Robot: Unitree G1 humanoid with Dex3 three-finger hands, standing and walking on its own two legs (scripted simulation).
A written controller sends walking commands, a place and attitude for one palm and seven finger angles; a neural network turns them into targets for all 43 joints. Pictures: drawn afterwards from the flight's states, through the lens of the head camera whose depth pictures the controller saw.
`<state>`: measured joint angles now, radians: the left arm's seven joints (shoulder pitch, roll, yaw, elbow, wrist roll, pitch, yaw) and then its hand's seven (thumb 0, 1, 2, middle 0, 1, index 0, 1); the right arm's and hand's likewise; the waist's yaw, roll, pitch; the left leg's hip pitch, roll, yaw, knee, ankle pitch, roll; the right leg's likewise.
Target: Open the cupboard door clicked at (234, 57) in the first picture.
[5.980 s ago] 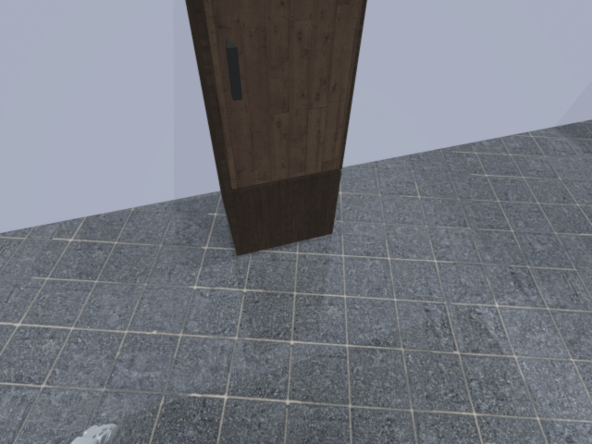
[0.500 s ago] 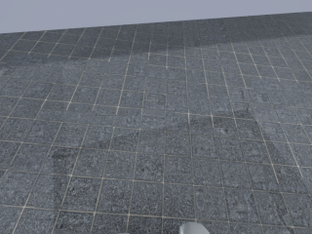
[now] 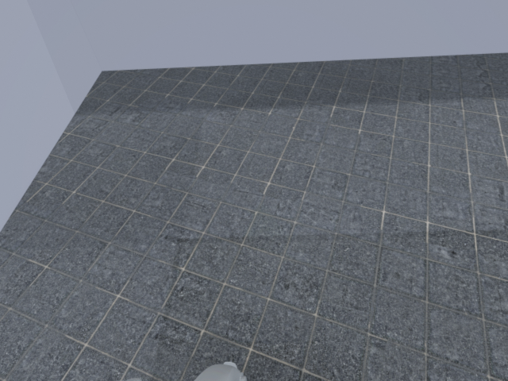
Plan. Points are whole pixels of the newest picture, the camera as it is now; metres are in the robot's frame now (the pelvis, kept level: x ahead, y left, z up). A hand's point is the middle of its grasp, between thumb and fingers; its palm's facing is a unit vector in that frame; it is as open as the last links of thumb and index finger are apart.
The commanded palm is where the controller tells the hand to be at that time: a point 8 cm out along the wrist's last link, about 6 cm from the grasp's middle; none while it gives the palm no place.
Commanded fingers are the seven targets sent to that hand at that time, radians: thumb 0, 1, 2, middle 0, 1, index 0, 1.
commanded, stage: turn to face it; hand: left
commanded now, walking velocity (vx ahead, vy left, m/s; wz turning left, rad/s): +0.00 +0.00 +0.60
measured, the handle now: out of the picture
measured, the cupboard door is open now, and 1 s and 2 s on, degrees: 0 0 0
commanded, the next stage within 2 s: none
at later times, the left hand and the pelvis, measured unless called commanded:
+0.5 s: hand out of the picture -0.01 +0.28 -0.18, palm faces +0.35 -0.90 -0.25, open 7.4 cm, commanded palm none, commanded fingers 0.00 0.90 0.90 -0.20 -0.30 -0.20 -0.30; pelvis +0.00 +0.05 +0.00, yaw +18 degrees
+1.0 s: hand out of the picture +0.01 +0.23 -0.13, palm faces +0.57 -0.77 -0.29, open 7.4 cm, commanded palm none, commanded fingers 0.00 0.90 0.90 -0.20 -0.30 -0.20 -0.30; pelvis +0.03 +0.01 +0.00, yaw +37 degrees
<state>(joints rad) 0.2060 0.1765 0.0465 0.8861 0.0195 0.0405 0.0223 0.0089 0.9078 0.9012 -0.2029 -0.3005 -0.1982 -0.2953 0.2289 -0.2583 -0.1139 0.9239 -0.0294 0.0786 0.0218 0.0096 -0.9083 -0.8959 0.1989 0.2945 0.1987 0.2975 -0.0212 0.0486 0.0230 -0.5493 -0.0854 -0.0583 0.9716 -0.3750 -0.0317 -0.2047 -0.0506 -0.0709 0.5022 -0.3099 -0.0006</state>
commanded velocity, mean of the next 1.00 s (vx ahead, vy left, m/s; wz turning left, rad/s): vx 0.00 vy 0.00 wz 0.60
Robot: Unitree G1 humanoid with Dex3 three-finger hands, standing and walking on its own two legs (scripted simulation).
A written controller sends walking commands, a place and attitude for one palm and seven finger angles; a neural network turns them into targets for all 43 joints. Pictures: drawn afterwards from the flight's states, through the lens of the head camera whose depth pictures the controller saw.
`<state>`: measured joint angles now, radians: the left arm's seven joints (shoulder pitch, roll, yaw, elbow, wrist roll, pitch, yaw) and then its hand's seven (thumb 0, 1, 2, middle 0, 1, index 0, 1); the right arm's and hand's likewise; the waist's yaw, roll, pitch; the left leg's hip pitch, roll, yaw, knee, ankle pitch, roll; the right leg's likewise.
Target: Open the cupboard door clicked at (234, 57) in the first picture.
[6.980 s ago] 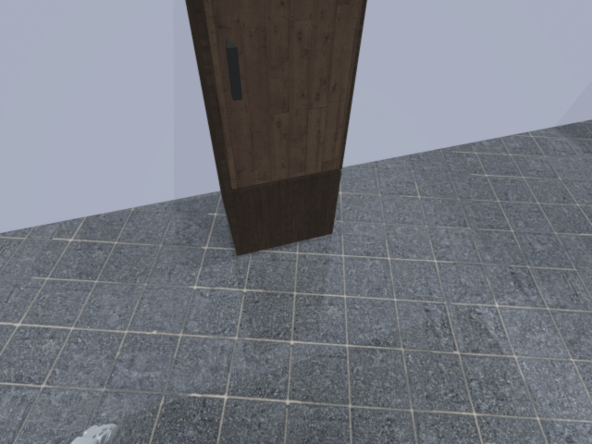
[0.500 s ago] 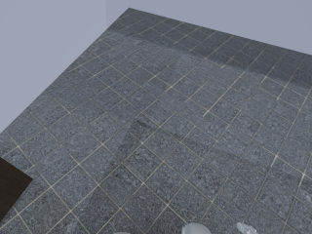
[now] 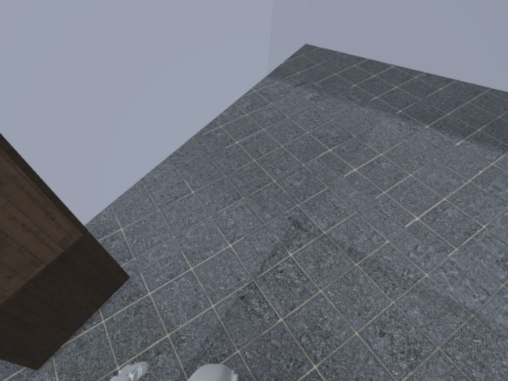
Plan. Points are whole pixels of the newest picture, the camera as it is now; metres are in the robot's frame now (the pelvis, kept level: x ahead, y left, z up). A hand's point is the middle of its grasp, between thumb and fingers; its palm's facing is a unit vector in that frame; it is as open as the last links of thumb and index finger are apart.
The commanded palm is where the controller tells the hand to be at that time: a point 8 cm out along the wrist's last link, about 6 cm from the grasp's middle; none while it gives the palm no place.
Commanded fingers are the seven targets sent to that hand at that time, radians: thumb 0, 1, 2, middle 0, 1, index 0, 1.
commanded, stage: turn to face it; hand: left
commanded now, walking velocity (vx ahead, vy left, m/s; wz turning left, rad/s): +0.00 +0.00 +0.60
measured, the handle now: out of the picture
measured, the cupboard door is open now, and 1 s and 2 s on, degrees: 0 0 0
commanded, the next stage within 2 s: take the last steps up to it in 1.48 s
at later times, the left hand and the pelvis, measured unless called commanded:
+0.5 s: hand out of the picture +0.00 +0.30 -0.17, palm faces +0.33 -0.91 -0.23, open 7.4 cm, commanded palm none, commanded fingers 0.00 0.90 0.90 -0.20 -0.30 -0.20 -0.30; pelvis -0.01 +0.07 +0.00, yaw +17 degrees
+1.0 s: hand out of the picture +0.01 +0.26 -0.13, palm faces +0.54 -0.78 -0.31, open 7.4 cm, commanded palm none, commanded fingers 0.00 0.90 0.90 -0.20 -0.30 -0.20 -0.30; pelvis +0.01 +0.02 +0.00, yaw +36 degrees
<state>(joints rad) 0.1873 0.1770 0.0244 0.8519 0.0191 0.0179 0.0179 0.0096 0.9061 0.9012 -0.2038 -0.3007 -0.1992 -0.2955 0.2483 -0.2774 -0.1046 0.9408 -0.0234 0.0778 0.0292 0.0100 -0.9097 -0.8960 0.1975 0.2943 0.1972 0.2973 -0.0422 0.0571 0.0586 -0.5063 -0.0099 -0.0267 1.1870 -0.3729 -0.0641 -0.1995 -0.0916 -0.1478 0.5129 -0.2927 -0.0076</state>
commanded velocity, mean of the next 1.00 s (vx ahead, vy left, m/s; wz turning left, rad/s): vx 0.00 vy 0.00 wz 0.60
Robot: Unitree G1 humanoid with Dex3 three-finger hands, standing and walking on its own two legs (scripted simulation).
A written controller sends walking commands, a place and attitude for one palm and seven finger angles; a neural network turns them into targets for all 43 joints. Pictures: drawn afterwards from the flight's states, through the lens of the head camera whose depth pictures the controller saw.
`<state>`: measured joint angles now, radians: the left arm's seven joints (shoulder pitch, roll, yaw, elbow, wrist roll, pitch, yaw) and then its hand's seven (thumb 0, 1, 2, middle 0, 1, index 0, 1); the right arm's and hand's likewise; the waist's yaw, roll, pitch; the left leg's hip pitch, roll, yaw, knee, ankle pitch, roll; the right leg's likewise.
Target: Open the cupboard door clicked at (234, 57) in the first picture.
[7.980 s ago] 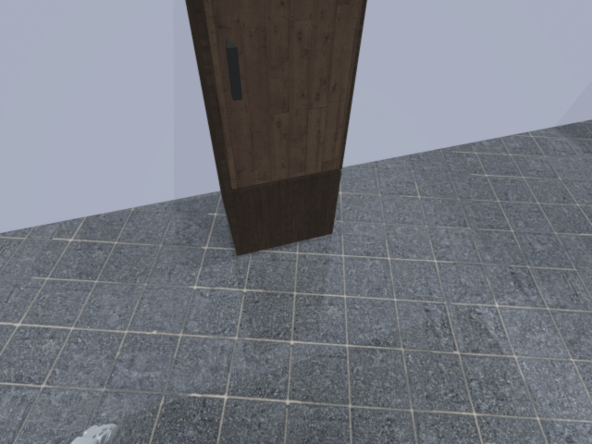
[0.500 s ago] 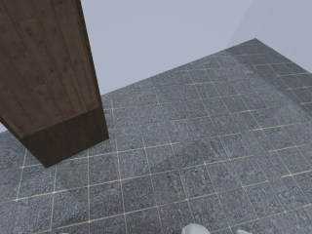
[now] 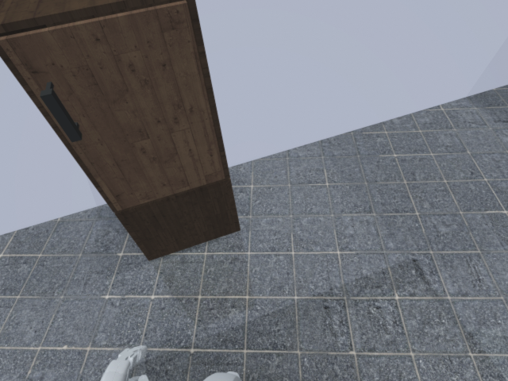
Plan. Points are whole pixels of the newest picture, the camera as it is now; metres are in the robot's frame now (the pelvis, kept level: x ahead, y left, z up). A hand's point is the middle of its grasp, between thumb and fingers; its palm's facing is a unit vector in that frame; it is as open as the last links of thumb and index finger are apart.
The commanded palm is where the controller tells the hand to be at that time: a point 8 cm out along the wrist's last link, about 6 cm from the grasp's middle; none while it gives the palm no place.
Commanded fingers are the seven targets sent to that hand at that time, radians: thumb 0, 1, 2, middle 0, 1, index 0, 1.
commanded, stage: turn to face it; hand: left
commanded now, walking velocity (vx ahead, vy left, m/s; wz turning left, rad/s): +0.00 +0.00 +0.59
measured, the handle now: (63, 111) +0.69 +0.47 +0.06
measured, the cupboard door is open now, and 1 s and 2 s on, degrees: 0 0 0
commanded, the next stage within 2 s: take the last steps up to it in 0.48 s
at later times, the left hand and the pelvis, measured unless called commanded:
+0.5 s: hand out of the picture -0.07 +0.26 -0.19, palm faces +0.32 -0.91 -0.25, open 7.4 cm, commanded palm none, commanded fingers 0.00 0.90 0.90 -0.20 -0.30 -0.20 -0.30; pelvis +0.00 +0.06 -0.01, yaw +15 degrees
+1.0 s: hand out of the picture +0.05 +0.23 -0.15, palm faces +0.37 -0.90 -0.23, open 7.4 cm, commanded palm none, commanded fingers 0.00 0.90 0.90 -0.20 -0.30 -0.20 -0.30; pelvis +0.05 +0.04 +0.00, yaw +20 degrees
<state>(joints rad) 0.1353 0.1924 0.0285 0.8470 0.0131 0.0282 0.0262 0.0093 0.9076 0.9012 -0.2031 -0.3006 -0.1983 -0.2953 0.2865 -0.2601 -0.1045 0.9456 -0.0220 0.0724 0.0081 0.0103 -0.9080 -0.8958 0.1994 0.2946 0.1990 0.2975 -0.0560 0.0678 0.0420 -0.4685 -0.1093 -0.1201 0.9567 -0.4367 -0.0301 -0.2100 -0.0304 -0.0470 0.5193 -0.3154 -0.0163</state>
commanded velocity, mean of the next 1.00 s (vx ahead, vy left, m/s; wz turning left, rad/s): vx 0.13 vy -0.01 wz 0.21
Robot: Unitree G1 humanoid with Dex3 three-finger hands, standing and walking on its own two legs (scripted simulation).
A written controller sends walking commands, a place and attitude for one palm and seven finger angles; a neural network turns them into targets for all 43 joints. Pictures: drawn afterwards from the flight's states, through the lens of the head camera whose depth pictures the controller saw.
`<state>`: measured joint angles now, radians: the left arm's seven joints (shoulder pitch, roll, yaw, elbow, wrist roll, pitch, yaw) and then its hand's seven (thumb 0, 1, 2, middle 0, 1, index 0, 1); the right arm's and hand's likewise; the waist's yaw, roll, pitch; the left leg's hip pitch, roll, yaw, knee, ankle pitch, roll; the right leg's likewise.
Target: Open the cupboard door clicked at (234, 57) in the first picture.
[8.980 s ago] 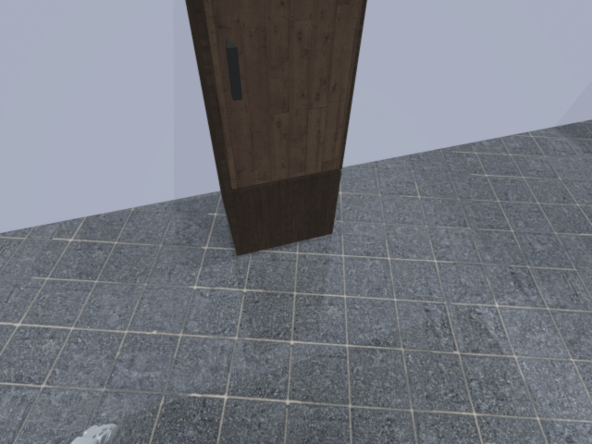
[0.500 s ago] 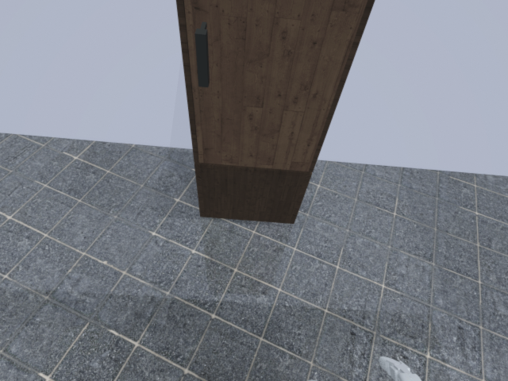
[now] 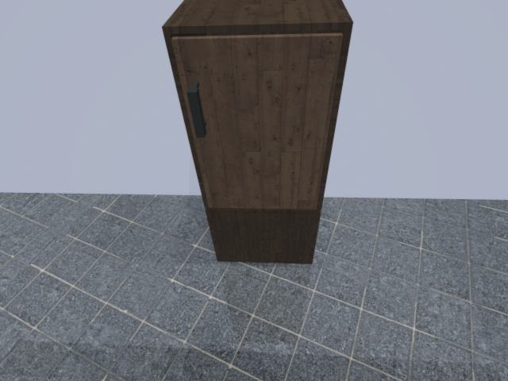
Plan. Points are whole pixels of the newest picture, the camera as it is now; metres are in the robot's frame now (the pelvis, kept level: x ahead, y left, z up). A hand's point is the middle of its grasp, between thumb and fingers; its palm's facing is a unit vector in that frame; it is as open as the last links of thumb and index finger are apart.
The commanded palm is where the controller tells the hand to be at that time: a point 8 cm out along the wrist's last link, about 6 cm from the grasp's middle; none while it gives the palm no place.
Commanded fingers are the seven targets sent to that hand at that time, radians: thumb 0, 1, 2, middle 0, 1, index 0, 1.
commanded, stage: take the last steps up to it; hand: left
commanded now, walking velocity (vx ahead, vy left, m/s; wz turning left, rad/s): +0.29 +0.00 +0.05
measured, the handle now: (198, 109) +0.75 +0.18 +0.06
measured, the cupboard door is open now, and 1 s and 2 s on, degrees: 0 0 0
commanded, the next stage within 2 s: come to a stop and stand still in 0.36 s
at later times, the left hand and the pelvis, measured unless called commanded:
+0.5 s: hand out of the picture +0.05 +0.18 -0.18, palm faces +0.14 -0.98 -0.13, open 7.4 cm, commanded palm none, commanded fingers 0.00 0.90 0.90 -0.20 -0.30 -0.20 -0.30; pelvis +0.16 +0.05 -0.01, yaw +0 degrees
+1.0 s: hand (174, 327) +0.27 +0.19 -0.15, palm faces +0.03 -0.96 -0.28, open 7.4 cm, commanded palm none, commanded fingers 0.00 0.90 0.90 -0.20 -0.30 -0.20 -0.30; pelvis +0.19 -0.01 +0.00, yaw +0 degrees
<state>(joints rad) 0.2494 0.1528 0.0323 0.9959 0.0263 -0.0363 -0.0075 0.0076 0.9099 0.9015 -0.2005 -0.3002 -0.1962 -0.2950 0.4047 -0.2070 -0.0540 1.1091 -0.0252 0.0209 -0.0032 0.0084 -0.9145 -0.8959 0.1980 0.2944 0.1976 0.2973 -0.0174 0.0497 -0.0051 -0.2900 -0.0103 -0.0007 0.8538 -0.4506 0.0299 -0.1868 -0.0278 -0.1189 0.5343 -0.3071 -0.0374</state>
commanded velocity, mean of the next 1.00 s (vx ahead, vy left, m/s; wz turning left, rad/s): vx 0.00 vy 0.01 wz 0.01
